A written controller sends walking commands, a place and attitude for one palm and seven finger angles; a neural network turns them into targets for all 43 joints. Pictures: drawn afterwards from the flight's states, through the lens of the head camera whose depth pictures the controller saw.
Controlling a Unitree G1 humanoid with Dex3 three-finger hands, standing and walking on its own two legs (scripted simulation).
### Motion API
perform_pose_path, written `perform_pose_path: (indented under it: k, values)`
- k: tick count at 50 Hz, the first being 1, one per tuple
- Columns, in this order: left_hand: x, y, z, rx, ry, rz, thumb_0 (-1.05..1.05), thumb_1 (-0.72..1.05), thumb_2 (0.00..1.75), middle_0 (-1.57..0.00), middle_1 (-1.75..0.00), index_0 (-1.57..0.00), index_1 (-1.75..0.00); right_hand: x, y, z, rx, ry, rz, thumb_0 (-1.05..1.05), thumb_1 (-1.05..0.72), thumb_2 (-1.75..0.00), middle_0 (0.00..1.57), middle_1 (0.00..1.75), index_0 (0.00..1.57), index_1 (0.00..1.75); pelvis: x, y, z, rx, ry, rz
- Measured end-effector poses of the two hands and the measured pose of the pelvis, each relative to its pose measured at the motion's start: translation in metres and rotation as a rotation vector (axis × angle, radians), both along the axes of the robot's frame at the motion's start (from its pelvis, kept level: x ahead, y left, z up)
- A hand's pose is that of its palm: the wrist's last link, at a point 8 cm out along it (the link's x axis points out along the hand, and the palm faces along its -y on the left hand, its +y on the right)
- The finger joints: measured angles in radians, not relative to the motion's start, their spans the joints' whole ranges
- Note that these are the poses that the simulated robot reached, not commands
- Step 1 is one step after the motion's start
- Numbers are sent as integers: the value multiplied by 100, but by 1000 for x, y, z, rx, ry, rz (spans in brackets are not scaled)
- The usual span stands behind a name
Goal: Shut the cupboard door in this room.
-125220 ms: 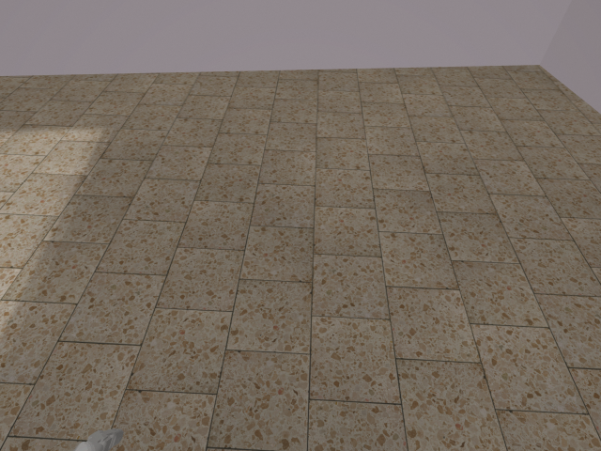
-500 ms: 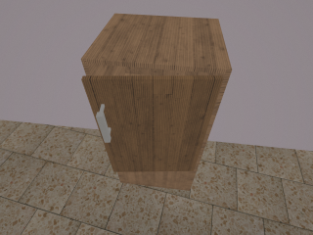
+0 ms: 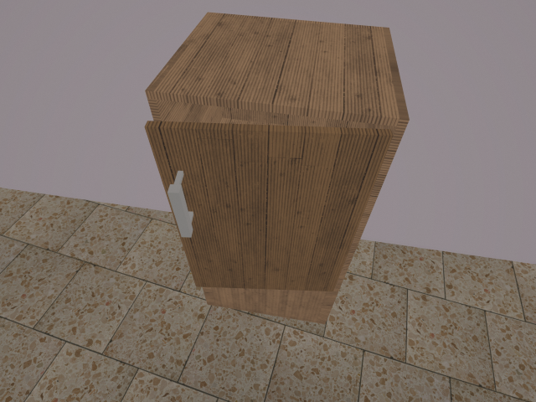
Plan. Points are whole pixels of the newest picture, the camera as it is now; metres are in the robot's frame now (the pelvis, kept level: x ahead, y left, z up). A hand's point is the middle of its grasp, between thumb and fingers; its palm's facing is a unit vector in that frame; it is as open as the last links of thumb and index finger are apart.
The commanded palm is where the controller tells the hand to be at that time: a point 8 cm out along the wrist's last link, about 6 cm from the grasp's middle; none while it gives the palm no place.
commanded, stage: look again from close up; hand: left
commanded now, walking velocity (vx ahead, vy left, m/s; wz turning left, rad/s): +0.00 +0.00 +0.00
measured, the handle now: (183, 205) +0.47 +0.20 -0.03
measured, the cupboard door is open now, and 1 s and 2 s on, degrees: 8 8 8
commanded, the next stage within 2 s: raise the hand and make a fist in 0.42 s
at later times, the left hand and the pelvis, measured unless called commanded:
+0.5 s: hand out of the picture +0.04 +0.22 -0.18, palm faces +0.01 -0.98 -0.22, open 7.3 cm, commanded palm none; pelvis +0.01 +0.04 +0.00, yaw +0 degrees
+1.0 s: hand out of the picture +0.10 +0.21 -0.09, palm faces +0.16 -0.99 -0.02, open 5.9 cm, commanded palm +0.12 +0.25 -0.06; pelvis -0.05 -0.02 -0.12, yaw +3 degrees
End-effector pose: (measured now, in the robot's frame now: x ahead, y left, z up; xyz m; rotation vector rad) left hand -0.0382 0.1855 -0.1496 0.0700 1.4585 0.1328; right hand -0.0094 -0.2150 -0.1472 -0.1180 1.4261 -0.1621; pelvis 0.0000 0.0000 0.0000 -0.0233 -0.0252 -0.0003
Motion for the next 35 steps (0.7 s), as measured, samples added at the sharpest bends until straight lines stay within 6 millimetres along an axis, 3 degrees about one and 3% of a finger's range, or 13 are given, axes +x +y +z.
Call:
perform_pose_path:
  k: [4,15,20,27,29,35]
  values:
    - [8,18,-2,17,-20,-22,0,91,89,-20,-30,-21,-29,11,3,-1,-11,-63,4,1,-93,-90,20,29,20,30,1,10,-4,-4,1,5]
    - [59,73,5,100,-132,-50,0,91,89,-20,-30,-20,-29,16,25,-2,-5,-81,28,1,-94,-90,20,29,20,30,7,30,-4,18,-1,-2]
    - [68,82,7,106,-134,-62,0,91,89,-19,-30,-20,-29,16,30,0,-1,-64,33,1,-93,-90,20,29,20,30,9,34,-2,24,8,-4]
    - [66,78,5,94,-106,-64,0,91,89,-20,-30,-20,-29,21,29,2,-8,-52,36,1,-92,-90,20,29,20,30,13,36,-2,21,14,-4]
    - [94,86,22,111,-278,28,1,91,89,-20,-30,-21,-30,32,22,8,-51,-155,40,1,-93,-90,21,30,20,30,10,34,-5,21,13,-1]
    - [205,82,133,161,-1057,32,1,91,89,-23,-34,-24,-33,95,-3,28,-89,-577,73,1,-92,-90,21,30,20,30,2,27,-16,35,61,34]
